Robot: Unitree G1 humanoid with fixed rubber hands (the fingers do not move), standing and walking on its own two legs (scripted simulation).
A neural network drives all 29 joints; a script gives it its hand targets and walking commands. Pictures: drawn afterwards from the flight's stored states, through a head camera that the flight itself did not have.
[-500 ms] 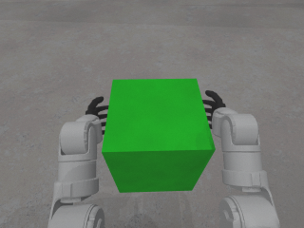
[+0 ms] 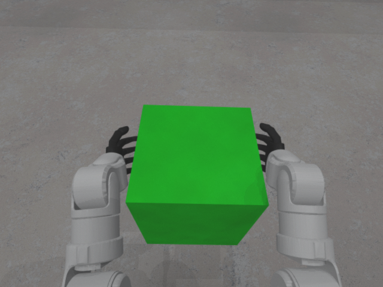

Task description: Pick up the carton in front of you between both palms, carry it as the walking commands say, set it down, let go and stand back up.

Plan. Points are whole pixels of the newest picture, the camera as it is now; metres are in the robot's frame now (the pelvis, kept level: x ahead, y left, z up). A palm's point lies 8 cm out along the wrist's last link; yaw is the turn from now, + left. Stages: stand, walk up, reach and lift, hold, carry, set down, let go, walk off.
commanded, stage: carry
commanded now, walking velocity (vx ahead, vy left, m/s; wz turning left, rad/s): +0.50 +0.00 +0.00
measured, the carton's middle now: (194, 181) +0.35 -0.01 +0.01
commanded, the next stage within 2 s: none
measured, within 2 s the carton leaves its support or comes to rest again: neither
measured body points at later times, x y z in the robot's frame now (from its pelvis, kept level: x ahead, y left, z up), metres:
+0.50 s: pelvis +0.31 -0.06 +0.01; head +0.30 -0.07 +0.46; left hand +0.57 +0.11 +0.07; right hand +0.59 -0.19 +0.07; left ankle +0.27 +0.06 -0.67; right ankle +0.32 -0.14 -0.73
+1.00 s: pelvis +0.61 -0.01 +0.01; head +0.61 +0.00 +0.46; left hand +0.88 +0.14 +0.08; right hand +0.88 -0.16 +0.08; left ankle +0.60 +0.08 -0.73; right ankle +0.64 -0.14 -0.68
